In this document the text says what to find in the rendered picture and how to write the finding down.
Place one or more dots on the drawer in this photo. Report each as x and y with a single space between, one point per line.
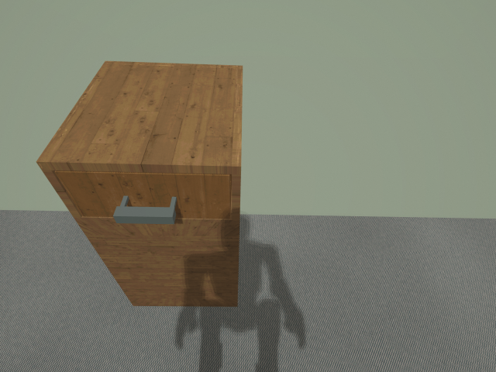
199 196

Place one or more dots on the cabinet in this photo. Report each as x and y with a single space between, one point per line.
159 118

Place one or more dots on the handle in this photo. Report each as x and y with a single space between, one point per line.
145 215

